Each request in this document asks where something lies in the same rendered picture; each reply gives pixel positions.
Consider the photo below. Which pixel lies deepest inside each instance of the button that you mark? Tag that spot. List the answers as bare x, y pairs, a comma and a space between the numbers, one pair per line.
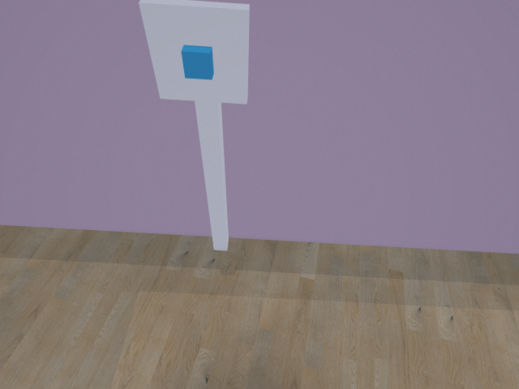
197, 62

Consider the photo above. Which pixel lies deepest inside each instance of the panel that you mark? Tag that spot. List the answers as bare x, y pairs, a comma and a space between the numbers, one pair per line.
171, 24

